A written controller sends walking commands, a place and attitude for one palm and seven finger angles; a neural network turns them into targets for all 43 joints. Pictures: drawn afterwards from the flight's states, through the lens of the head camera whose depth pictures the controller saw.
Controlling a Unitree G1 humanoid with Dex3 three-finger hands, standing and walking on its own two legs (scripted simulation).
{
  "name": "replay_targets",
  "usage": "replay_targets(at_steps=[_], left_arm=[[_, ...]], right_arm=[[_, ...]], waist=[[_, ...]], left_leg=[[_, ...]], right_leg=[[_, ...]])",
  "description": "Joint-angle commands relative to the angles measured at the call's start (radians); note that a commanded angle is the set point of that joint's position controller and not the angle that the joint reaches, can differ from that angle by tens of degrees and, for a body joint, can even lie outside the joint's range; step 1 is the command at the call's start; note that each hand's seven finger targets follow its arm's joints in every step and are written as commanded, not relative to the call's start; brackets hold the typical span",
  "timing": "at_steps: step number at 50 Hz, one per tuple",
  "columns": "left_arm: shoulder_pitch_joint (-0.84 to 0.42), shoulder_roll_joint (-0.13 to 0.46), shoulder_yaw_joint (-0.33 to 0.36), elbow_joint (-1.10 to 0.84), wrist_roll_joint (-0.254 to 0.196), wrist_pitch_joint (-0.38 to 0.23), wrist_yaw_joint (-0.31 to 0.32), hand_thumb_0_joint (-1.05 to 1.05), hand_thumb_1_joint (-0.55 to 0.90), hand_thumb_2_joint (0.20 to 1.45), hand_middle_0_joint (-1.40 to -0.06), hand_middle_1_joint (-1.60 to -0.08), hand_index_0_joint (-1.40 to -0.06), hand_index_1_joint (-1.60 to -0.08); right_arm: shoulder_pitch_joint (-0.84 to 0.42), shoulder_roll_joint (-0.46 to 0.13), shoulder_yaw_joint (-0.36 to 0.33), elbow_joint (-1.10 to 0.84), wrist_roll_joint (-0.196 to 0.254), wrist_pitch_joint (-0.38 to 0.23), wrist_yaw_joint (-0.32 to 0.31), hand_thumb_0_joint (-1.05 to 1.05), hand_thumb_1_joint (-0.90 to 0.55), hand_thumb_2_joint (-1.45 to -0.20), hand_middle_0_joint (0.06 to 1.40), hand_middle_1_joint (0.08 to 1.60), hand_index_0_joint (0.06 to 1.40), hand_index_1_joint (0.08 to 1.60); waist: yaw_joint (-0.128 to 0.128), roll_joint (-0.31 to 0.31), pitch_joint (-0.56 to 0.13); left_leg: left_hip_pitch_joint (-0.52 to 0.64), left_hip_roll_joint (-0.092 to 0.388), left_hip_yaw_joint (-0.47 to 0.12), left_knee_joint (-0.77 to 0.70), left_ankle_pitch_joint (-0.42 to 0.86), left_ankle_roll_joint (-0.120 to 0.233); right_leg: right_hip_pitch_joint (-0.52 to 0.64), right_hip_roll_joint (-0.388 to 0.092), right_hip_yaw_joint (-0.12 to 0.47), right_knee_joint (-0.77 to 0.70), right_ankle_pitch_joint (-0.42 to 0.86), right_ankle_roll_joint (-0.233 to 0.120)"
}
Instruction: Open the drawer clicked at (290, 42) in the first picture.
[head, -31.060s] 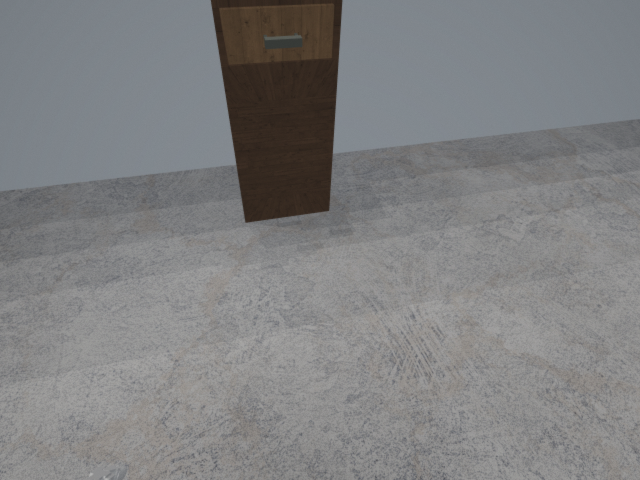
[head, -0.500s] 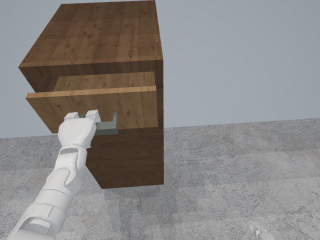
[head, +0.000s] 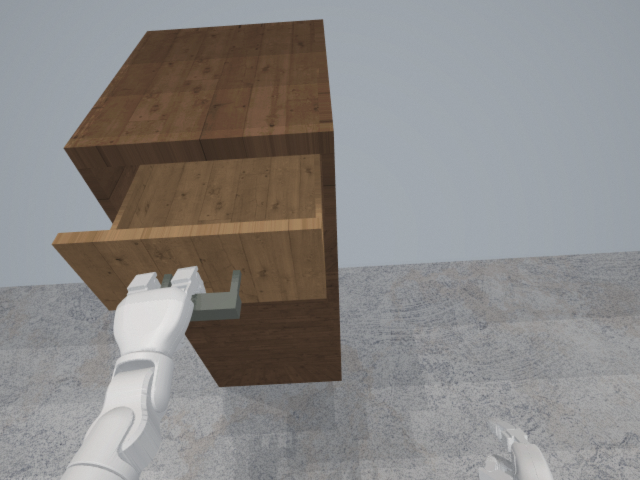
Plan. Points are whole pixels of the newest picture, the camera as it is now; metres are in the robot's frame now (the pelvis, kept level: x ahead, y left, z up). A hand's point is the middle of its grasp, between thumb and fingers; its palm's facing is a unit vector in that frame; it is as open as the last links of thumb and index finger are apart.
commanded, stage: pull the drawer open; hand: left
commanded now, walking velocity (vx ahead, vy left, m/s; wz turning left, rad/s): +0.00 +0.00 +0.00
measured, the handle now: (199, 293) +0.34 +0.20 +0.04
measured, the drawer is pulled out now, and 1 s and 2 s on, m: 0.15 0.26 0.30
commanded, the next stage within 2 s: open the thumb to release the handle in 1.82 s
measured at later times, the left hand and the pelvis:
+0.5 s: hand (164, 372) +0.24 +0.22 +0.02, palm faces +0.02 -0.09 -1.00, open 5.6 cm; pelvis -0.01 -0.01 +0.00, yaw +0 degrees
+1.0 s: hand (153, 422) +0.18 +0.21 +0.02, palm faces +0.02 -0.12 -0.99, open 5.7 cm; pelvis +0.00 -0.01 +0.00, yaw -1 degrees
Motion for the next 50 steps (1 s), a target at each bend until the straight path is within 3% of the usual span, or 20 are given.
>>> replay_targets(at_steps=[1, 2, 4, 7, 15, 18, 20, 23, 26, 28, 31, 34, 41, 47, 50], left_arm=[[-0.236, 0.118, 0.057, -0.239, 0.003, -0.02, 0.034, 0.0, 0.9, 0.9, -0.4, -1.35, -0.4, -1.35], [-0.219, 0.14, 0.077, -0.244, 0.004, -0.021, 0.032, 0.0, 0.9, 0.9, -0.4, -1.35, -0.4, -1.35], [-0.216, 0.123, 0.06, -0.251, 0.005, -0.026, 0.03, 0.0, 0.9, 0.9, -0.4, -1.35, -0.4, -1.35], [-0.129, 0.129, 0.076, -0.292, 0.005, -0.031, 0.028, 0.0, 0.9, 0.9, -0.4, -1.35, -0.4, -1.35], [-0.043, 0.127, 0.087, -0.346, 0.003, -0.036, 0.031, 0.0, 0.9, 0.9, -0.4, -1.35, -0.4, -1.35], [-0.012, 0.142, 0.101, -0.386, 0.014, -0.037, 0.038, 0.0, 0.9, 0.9, -0.4, -1.35, -0.4, -1.35], [0.01, 0.113, 0.077, -0.395, 0.011, -0.034, 0.039, 0.0, 0.9, 0.9, -0.4, -1.35, -0.4, -1.35], [0.052, 0.124, 0.089, -0.415, 0.01, -0.032, 0.042, 0.0, 0.9, 0.9, -0.4, -1.35, -0.4, -1.35], [0.129, 0.128, 0.102, -0.429, 0.001, -0.031, 0.042, 0.0, 0.9, 0.9, -0.4, -1.35, -0.4, -1.35], [0.161, 0.124, 0.098, -0.477, -0.002, -0.033, 0.043, 0.0, 0.9, 0.9, -0.4, -1.35, -0.4, -1.35], [0.167, 0.109, 0.081, -0.496, 0.001, -0.034, 0.044, 0.0, 0.9, 0.9, -0.4, -1.35, -0.4, -1.35], [0.242, 0.132, 0.112, -0.508, 0.0, -0.033, 0.049, 0.0, 0.9, 0.9, -0.4, -1.35, -0.4, -1.35], [0.377, 0.103, 0.083, -0.6, 0.0, -0.049, 0.054, 0.0, 0.9, 0.9, -0.4, -1.35, -0.4, -1.35], [0.451, 0.137, 0.127, -0.638, 0.002, -0.059, 0.066, 0.0, 0.9, 0.9, -0.4, -1.35, -0.4, -1.35], [0.459, 0.108, 0.095, -0.662, 0.014, -0.066, 0.074, 0.0, 0.9, 0.9, -0.4, -1.35, -0.4, -1.35]], right_arm=[[-0.121, -0.106, -0.024, -0.149, 0.0, -0.048, -0.018, 0.0, -0.9, -0.9, 0.2, 0.3, 0.2, 0.3], [-0.127, -0.109, -0.024, -0.152, 0.0, -0.048, -0.02, 0.0, -0.9, -0.9, 0.2, 0.3, 0.2, 0.3], [-0.134, -0.101, -0.019, -0.152, -0.001, -0.05, -0.022, 0.0, -0.9, -0.9, 0.2, 0.3, 0.2, 0.3], [-0.148, -0.099, -0.02, -0.163, -0.005, -0.053, -0.018, 0.0, -0.9, -0.9, 0.2, 0.3, 0.2, 0.3], [-0.174, -0.092, -0.009, -0.173, -0.007, -0.06, -0.014, 0.0, -0.9, -0.9, 0.2, 0.3, 0.2, 0.3], [-0.181, -0.09, -0.01, -0.179, -0.01, -0.061, -0.013, 0.0, -0.9, -0.9, 0.2, 0.3, 0.2, 0.3], [-0.181, -0.088, -0.01, -0.179, -0.01, -0.062, -0.01, 0.0, -0.9, -0.9, 0.2, 0.3, 0.2, 0.3], [-0.191, -0.088, -0.01, -0.183, -0.01, -0.064, -0.01, 0.0, -0.9, -0.9, 0.2, 0.3, 0.2, 0.3], [-0.195, -0.087, -0.009, -0.185, -0.011, -0.066, -0.008, 0.0, -0.9, -0.9, 0.2, 0.3, 0.2, 0.3], [-0.198, -0.086, -0.006, -0.196, -0.012, -0.067, -0.006, 0.0, -0.9, -0.9, 0.2, 0.3, 0.2, 0.3], [-0.203, -0.085, -0.006, -0.195, -0.013, -0.066, -0.002, 0.0, -0.9, -0.9, 0.2, 0.3, 0.2, 0.3], [-0.203, -0.083, -0.004, -0.199, -0.015, -0.068, -0.001, 0.0, -0.9, -0.9, 0.2, 0.3, 0.2, 0.3], [-0.205, -0.078, -0.003, -0.215, -0.021, -0.069, 0.019, 0.0, -0.9, -0.9, 0.2, 0.3, 0.2, 0.3], [-0.206, -0.083, 0.001, -0.225, -0.023, -0.064, 0.028, 0.0, -0.9, -0.9, 0.2, 0.3, 0.2, 0.3], [-0.203, -0.076, 0.001, -0.229, -0.028, -0.064, 0.036, 0.0, -0.9, -0.9, 0.2, 0.3, 0.2, 0.3]], waist=[[-0.017, -0.083, -0.202], [-0.007, -0.068, -0.203], [-0.009, -0.064, -0.189], [0.012, -0.046, -0.222], [0.01, -0.067, -0.151], [0.023, -0.034, -0.172], [0.017, -0.044, -0.166], [0.024, -0.039, -0.162], [0.028, -0.078, -0.149], [0.036, -0.057, -0.163], [0.025, -0.057, -0.128], [0.038, -0.06, -0.136], [0.042, -0.05, -0.142], [0.045, -0.058, -0.127], [0.04, -0.047, -0.106]], left_leg=[[0.201, 0.011, 0.018, -0.069, 0.333, 0.006], [0.202, 0.01, 0.02, -0.074, 0.331, 0.004], [0.204, 0.007, 0.02, -0.068, 0.335, 0.006], [0.218, 0.007, 0.022, -0.068, 0.367, 0.003], [0.189, 0.005, 0.024, -0.075, 0.302, 0.002], [0.2, 0.004, 0.025, -0.074, 0.309, 0.0], [0.201, 0.005, 0.024, -0.072, 0.305, 0.0], [0.199, 0.005, 0.025, -0.072, 0.297, 0.0], [0.185, 0.003, 0.026, -0.072, 0.293, 0.0], [0.192, 0.004, 0.025, -0.072, 0.304, 0.0], [0.187, 0.006, 0.023, -0.07, 0.285, 0.0], [0.182, 0.004, 0.025, -0.067, 0.28, 0.001], [0.186, 0.006, 0.024, -0.044, 0.317, 0.002], [0.168, 0.008, 0.019, -0.034, 0.307, -0.001], [0.168, 0.009, 0.019, -0.021, 0.289, 0.002]], right_leg=[[0.027, 0.003, -0.038, -0.089, 0.368, -0.011], [0.038, 0.005, -0.033, -0.094, 0.359, -0.015], [0.028, 0.002, -0.032, -0.09, 0.374, -0.014], [0.06, 0.002, -0.026, -0.088, 0.401, -0.017], [0.036, 0.0, -0.022, -0.097, 0.361, -0.012], [0.043, 0.0, -0.014, -0.092, 0.354, -0.017], [0.037, 0.001, -0.02, -0.091, 0.351, -0.016], [0.039, 0.0, -0.011, -0.093, 0.346, -0.016], [0.049, 0.0, -0.008, -0.092, 0.365, -0.012], [0.056, -0.003, -0.007, -0.087, 0.37, -0.014], [0.028, 0.0, -0.01, -0.09, 0.345, -0.013], [0.045, -0.002, -0.004, -0.088, 0.354, -0.014], [0.035, -0.001, -0.002, -0.065, 0.397, -0.014], [0.022, 0.004, 0.006, -0.056, 0.381, -0.017], [-0.015, 0.004, 0.005, -0.048, 0.35, -0.017]])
